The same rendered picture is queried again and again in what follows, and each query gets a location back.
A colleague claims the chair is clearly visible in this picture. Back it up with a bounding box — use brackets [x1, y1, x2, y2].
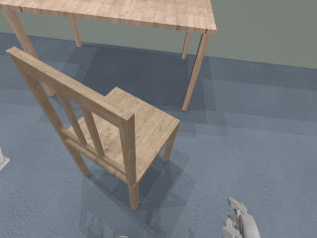
[6, 47, 180, 211]

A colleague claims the table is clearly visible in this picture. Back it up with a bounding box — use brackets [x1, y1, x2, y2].
[0, 0, 217, 111]

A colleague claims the robot right hand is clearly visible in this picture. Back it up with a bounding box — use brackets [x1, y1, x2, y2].
[223, 197, 261, 238]

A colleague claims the robot left hand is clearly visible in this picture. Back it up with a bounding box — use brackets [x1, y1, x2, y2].
[0, 144, 10, 171]

